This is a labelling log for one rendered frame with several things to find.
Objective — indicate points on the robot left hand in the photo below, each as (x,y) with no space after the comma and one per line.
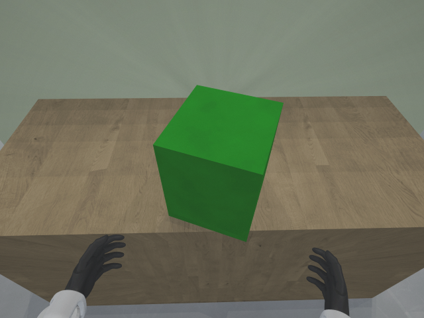
(90,266)

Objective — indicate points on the pedestal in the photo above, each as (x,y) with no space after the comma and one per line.
(345,174)

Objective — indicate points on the carton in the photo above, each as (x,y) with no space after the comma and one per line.
(212,158)

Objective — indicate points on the robot left forearm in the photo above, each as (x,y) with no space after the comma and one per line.
(66,304)

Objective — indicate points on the robot right hand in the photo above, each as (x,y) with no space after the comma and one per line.
(334,288)

